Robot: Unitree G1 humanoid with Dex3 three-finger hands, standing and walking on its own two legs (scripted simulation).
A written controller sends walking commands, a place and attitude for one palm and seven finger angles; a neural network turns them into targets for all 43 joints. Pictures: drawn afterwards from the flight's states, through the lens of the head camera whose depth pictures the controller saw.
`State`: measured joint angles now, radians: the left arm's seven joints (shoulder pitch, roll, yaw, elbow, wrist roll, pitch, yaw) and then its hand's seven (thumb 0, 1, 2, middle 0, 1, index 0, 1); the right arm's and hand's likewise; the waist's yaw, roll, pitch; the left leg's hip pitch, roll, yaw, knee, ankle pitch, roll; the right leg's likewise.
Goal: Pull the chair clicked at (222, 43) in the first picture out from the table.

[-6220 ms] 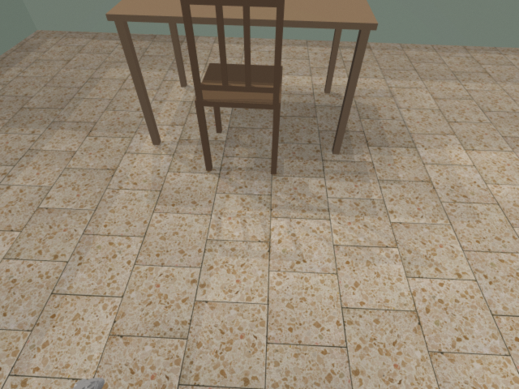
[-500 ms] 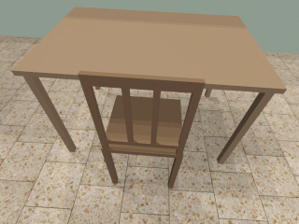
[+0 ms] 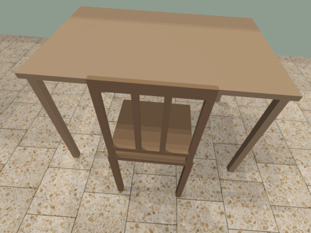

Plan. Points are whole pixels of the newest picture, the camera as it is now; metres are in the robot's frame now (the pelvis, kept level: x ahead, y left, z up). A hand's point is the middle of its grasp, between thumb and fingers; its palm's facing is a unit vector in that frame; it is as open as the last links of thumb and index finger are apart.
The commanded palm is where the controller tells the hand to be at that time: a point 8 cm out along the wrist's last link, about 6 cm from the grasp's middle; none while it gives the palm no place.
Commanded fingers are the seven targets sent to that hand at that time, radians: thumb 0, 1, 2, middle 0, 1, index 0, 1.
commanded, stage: look again from close up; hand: left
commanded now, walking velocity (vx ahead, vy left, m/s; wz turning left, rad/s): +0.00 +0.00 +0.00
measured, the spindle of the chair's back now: (137, 124) +0.49 +0.11 -0.07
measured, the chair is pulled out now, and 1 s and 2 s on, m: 0.00 0.00 0.00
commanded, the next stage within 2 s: shuffle to correct the standing spot in 0.20 s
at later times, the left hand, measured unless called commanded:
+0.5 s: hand out of the picture -0.03 +0.16 -0.18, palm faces +0.01 -0.99 -0.16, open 7.3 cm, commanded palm none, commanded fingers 0.00 0.90 0.90 -0.20 -0.30 -0.20 -0.30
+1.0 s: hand out of the picture -0.01 +0.09 -0.19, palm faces +0.05 -0.99 -0.14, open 7.3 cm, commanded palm none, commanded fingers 0.00 0.90 0.90 -0.20 -0.30 -0.20 -0.30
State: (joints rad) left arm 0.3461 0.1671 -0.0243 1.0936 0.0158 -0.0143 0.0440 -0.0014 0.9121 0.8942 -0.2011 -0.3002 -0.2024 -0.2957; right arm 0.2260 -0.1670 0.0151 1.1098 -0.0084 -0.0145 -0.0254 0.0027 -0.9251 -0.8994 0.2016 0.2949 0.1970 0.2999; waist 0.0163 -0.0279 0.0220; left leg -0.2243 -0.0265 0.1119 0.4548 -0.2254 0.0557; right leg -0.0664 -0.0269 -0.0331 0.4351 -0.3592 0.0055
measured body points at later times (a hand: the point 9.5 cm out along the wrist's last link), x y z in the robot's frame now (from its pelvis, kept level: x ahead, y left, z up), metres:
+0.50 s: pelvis +0.00 +0.00 +0.00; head +0.01 +0.00 +0.45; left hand -0.03 +0.21 -0.16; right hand +0.00 -0.22 -0.16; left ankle +0.01 +0.08 -0.74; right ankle -0.08 -0.12 -0.74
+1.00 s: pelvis +0.04 -0.05 -0.01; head +0.05 -0.04 +0.44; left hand -0.01 +0.15 -0.17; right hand +0.07 -0.27 -0.16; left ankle +0.05 +0.05 -0.74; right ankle -0.08 -0.12 -0.73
